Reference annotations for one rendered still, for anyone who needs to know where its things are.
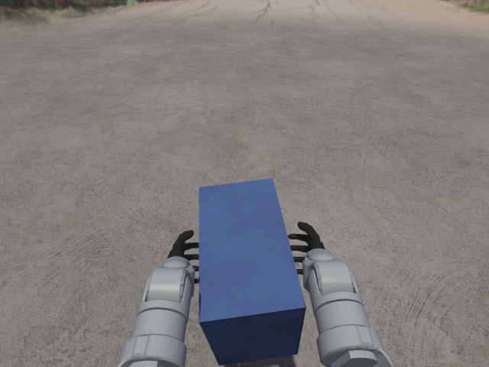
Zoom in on robot left hand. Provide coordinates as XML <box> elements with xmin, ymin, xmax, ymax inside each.
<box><xmin>167</xmin><ymin>230</ymin><xmax>199</xmax><ymax>284</ymax></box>

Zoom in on robot right forearm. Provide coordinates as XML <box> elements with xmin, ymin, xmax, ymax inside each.
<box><xmin>303</xmin><ymin>248</ymin><xmax>394</xmax><ymax>367</ymax></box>

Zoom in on robot right hand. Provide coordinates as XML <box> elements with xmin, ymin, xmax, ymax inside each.
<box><xmin>288</xmin><ymin>222</ymin><xmax>325</xmax><ymax>274</ymax></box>

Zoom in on robot left forearm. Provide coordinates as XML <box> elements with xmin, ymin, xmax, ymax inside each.
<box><xmin>117</xmin><ymin>256</ymin><xmax>195</xmax><ymax>367</ymax></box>

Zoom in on carton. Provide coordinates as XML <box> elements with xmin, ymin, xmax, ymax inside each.
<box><xmin>199</xmin><ymin>178</ymin><xmax>306</xmax><ymax>365</ymax></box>

